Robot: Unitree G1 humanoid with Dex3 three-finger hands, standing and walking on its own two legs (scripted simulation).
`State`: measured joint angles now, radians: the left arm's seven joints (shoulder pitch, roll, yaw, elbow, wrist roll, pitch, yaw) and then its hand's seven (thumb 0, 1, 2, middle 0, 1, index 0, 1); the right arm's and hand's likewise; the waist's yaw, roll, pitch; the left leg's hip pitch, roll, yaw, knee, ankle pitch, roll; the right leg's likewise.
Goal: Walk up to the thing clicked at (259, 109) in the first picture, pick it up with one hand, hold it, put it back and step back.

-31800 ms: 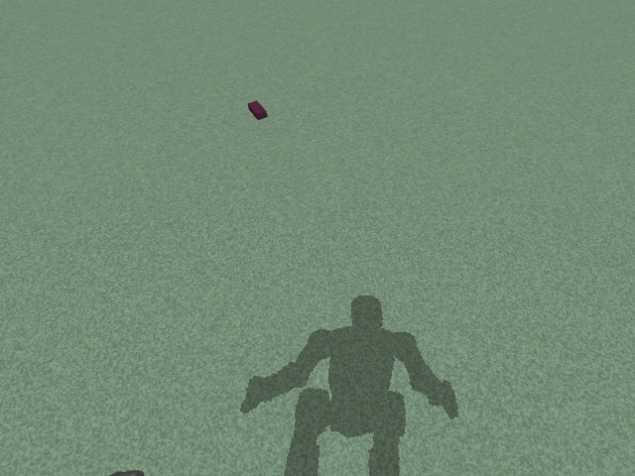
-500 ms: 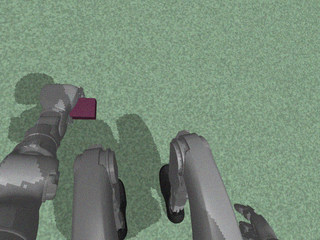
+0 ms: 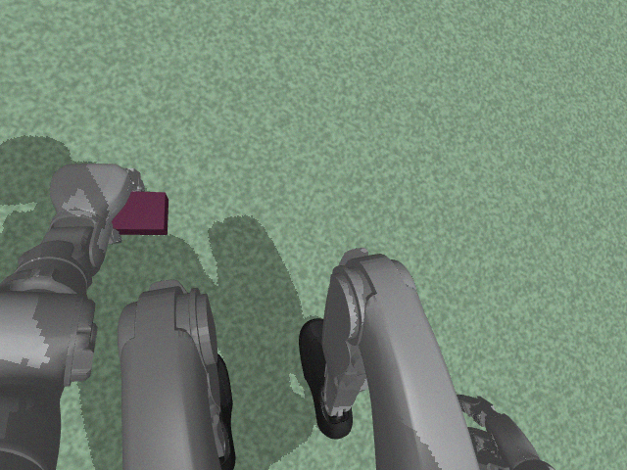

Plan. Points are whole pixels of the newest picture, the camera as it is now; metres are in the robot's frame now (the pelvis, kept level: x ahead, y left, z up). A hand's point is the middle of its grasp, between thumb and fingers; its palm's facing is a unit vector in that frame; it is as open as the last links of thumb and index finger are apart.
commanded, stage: lower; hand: left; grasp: from above
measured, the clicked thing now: (121, 213) +0.44 +0.21 -0.24
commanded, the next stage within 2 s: rest in 0.04 s
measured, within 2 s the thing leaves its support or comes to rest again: rests again in 0.96 s
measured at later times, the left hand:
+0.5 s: hand (120, 218) +0.43 +0.22 -0.26, palm faces -0.50 -0.07 -0.86, open 8.4 cm
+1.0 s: hand (128, 213) +0.45 +0.21 -0.29, palm faces -0.46 -0.07 -0.88, open 8.4 cm
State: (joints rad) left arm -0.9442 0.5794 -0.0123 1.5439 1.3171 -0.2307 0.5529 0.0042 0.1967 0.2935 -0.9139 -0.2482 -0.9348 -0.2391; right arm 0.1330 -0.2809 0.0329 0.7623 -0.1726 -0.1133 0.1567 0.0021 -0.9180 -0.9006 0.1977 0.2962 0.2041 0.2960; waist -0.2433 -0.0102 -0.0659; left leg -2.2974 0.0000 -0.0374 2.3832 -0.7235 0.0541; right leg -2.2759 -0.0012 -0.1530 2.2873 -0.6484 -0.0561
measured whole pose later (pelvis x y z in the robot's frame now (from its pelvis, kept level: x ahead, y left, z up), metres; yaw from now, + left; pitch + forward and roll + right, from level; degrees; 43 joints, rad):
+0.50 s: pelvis +0.00 +0.00 -0.03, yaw -3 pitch +33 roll -9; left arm -0.96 0.68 0.10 1.66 1.34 -0.25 0.64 0.00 0.21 0.29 -0.89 -0.27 -0.91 -0.26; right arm 0.15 -0.29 0.10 0.78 -0.23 -0.18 0.26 0.00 -0.91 -0.89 0.20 0.30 0.20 0.30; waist -0.30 -0.03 0.04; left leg -2.35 0.01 -0.08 2.50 -0.74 0.06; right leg -2.31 0.00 -0.21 2.37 -0.64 -0.06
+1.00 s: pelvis +0.00 +0.00 -0.03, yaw -6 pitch +32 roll -12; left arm -1.00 0.77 0.11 1.74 1.34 -0.21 0.74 0.01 0.24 0.23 -0.89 -0.26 -0.91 -0.24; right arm 0.11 -0.32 0.15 0.75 -0.25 -0.28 0.36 0.00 -0.91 -0.90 0.20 0.30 0.20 0.30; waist -0.36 -0.07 0.10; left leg -2.35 0.02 -0.13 2.54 -0.76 0.06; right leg -2.30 0.02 -0.24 2.36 -0.63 -0.05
